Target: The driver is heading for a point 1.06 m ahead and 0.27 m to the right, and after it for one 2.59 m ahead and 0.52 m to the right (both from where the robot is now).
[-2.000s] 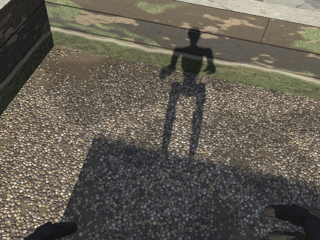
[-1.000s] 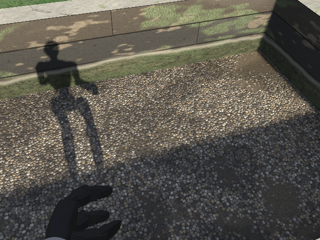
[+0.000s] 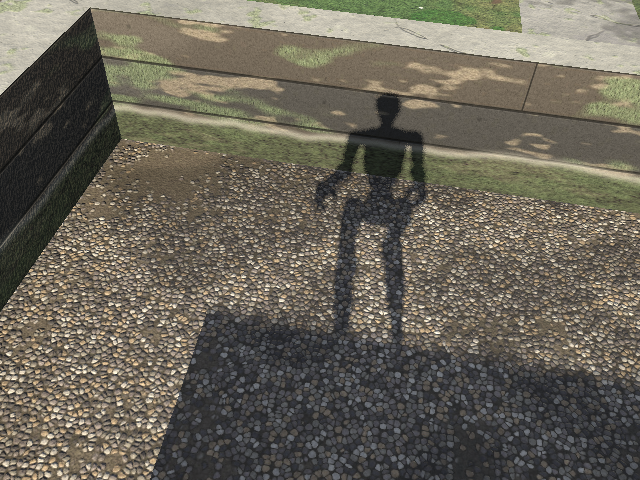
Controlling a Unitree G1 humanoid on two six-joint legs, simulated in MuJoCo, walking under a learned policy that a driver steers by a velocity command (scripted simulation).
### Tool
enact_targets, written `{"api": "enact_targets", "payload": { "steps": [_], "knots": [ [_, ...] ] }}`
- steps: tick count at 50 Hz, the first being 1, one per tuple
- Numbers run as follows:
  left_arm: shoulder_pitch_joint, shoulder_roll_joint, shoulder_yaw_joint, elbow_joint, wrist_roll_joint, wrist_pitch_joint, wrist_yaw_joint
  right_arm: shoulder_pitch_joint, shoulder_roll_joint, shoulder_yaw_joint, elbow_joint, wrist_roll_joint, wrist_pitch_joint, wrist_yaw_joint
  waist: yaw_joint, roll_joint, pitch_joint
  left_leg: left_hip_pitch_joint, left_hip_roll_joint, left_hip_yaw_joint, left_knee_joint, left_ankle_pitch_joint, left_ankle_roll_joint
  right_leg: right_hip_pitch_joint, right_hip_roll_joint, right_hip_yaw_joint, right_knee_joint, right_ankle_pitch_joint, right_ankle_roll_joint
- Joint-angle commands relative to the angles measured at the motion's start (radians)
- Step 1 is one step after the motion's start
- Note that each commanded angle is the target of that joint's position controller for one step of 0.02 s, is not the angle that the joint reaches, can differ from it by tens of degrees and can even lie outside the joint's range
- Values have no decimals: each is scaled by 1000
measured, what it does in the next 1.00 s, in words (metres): steps on the spot: right foot, then left foot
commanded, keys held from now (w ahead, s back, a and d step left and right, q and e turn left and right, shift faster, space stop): e+shift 0.22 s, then w+e+shift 0.28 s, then w+q+shift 0.50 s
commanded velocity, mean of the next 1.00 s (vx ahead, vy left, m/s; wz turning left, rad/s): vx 0.57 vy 0.00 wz -0.29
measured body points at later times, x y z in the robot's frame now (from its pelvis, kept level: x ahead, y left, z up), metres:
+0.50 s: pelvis -0.02 -0.01 +0.01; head -0.01 -0.03 +0.46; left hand +0.18 +0.21 -0.08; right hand +0.10 -0.32 -0.07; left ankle +0.09 +0.09 -0.67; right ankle -0.08 -0.10 -0.72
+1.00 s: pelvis +0.05 -0.05 -0.01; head +0.07 -0.06 +0.44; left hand +0.33 +0.07 -0.06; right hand +0.15 -0.34 -0.09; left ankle +0.08 +0.06 -0.71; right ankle +0.06 -0.18 -0.72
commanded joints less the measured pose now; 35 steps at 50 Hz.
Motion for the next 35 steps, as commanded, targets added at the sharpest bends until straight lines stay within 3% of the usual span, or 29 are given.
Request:
{"api": "enact_targets", "payload": {
  "steps": [1, 3, 4, 6, 9, 10, 11, 12, 13, 14, 15, 16, 17, 18, 20, 22, 24, 25, 27, 28, 29, 30, 31, 32, 33, 35],
  "knots": [
    [-35, 98, 23, -69, 2, 0, -11, -13, -175, -66, -70, 1, -40, -3, -6, 24, -73, 152, 297, -287, -338, -75, 125, -56, -32, 6, 38, 25, -1],
    [-28, 86, 14, -74, -3, 9, -20, -21, -166, -66, -61, 1, -42, -5, 3, 60, -59, 160, 288, -229, -356, -120, 104, -23, -50, -19, -96, 11, -5],
    [-35, 81, 7, -82, -8, 12, -28, -23, -154, -63, -58, -9, -37, -5, 6, 71, -42, 152, 281, -206, -369, -178, 98, 9, -64, -27, -213, -25, -14],
    [-18, 73, 0, -88, -24, 14, -41, -45, -173, -74, -53, -17, -32, -6, 8, 140, -28, 106, 271, -146, -384, -260, 70, 128, -60, -61, -410, -114, -45],
    [37, 96, 6, -95, -30, 4, -50, -48, -201, -91, -35, -13, -16, -4, 2, 198, -36, 87, 279, -101, -377, -360, 28, 270, -52, -113, -644, -158, -112],
    [87, 96, 8, -79, -33, -4, -53, -55, -208, -98, -27, -5, -8, -2, 23, 176, -31, 73, 268, -70, -343, -368, -3, 332, -47, -129, -774, -57, -133],
    [154, 84, 6, -51, -30, -15, -55, -53, -213, -109, -9, -2, 3, 2, 52, 86, -1, 16, 228, 7, -231, -365, -55, 417, -45, -103, -954, 88, -145],
    [200, 96, 8, -42, -6, -24, -44, -80, -187, -113, -17, 3, 15, 10, 71, -115, 76, -189, 137, 116, 30, -354, -127, 474, -143, 149, -1065, 37, -175],
    [188, 224, 34, -94, -7, -30, -22, -251, -140, -85, -121, 9, 14, 12, 121, -254, 139, -497, -30, 74, 218, -412, -167, 415, -352, 636, -1154, -124, -268],
    [184, 278, 64, -93, 0, -32, 14, -407, -165, -77, -189, 7, -1, 24, 149, -183, 150, -555, -16, -103, 311, -349, -154, 383, -359, 703, -1209, -302, -345],
    [118, 246, 54, -99, 9, -34, 41, -413, -173, -76, -199, 13, -11, 34, 96, -166, 148, -586, -13, -144, 399, -227, -156, 380, -330, 670, -1210, -375, -328],
    [49, 219, 43, -114, 13, -37, 51, -361, -184, -78, -178, -2, -20, 36, 36, -138, 128, -547, -13, -155, 443, -118, -158, 358, -295, 591, -1180, -273, -291],
    [-21, 188, 31, -144, 18, -48, 44, -278, -187, -80, -141, -15, -14, 29, -11, -149, 80, -467, -5, -160, 477, -43, -165, 339, -240, 504, -1128, -122, -272],
    [-42, 154, 21, -155, 14, -64, 33, -221, -189, -80, -109, -26, -8, 28, -26, -138, 36, -383, -11, -140, 517, 3, -172, 299, -195, 434, -1096, -19, -266],
    [-40, 113, 9, -163, 4, -78, 22, -204, -178, -77, -108, -28, 6, 31, -25, -90, -10, -286, -25, -124, 541, 29, -186, 264, -148, 378, -1033, 95, -263],
    [-11, 111, 11, -169, 0, -77, 19, -254, -144, -53, -130, -21, 6, 32, 7, -73, -16, -230, -28, -115, 388, 12, -185, 279, -112, 359, -994, 145, -256],
    [18, 154, 26, -163, -3, -78, 15, -322, -131, -40, -157, -4, -3, 38, 53, -119, -18, -123, -59, -95, 235, -97, -170, 287, -88, 382, -987, 174, -268],
    [-3, 166, 30, -172, -2, -76, 11, -316, -129, -39, -164, 8, -9, 39, 48, -141, -11, -56, -64, -104, 176, -170, -163, 267, -96, 406, -984, 185, -280],
    [-34, 121, 13, -181, -2, -77, 6, -184, -128, -41, -121, 25, -27, 38, 6, -171, -26, 96, -25, -111, 13, -117, -129, 256, -134, 434, -963, 156, -281],
    [-66, 85, 2, -188, -3, -76, 7, -101, -104, -37, -91, 33, -38, 37, -41, -131, -26, 243, 1, -115, -148, 37, -108, 207, -109, 417, -904, 137, -247],
    [-33, 30, -9, -172, -2, -86, 2, -45, -122, -39, -81, -2, -55, 35, -56, 6, -76, 393, 46, -211, -146, -57, -92, 133, -43, 332, -678, 124, -200],
    [-34, 10, -15, -231, -42, -95, 1, -9, -266, -76, -83, -39, -67, 39, -66, 344, -97, 581, 229, -573, -141, -7, -5, -162, 81, 203, -465, -60, -130],
    [-59, 73, 5, -221, -22, -111, 15, 58, -296, -98, -56, -7, -67, 44, -109, 311, -61, 563, 311, -813, -226, -89, 45, -314, 88, 199, -364, -66, -108],
    [-163, 102, 13, -222, 1, -127, 18, 24, -241, -76, -71, 13, -66, 41, -109, 163, -5, 483, 289, -798, -216, -82, 77, -332, 77, 223, -275, 7, -84],
    [-193, 97, 9, -224, 6, -135, 13, -29, -201, -60, -80, 16, -64, 41, -67, 107, -11, 415, 259, -730, -190, -31, 85, -295, 43, 181, -237, 57, -61],
    [-185, 61, -14, -245, 25, -125, 10, -122, -150, -35, -95, 23, -59, 41, 0, 149, -24, 243, 167, -584, -170, 113, 70, -154, -34, 81, -303, 98, -4]
  ]
}}
Keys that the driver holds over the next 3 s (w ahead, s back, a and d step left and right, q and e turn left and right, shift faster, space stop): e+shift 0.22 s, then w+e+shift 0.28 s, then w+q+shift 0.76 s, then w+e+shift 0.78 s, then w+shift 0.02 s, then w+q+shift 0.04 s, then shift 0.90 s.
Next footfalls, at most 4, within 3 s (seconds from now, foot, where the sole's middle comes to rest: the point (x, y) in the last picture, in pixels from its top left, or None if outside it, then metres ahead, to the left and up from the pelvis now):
0.24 right None -0.04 -0.11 -0.76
0.58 left None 0.12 0.03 -0.76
0.88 right None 0.09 -0.20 -0.76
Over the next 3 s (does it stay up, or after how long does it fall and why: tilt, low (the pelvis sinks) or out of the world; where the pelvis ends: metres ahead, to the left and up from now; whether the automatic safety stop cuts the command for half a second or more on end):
stays up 0.08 -0.06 0.01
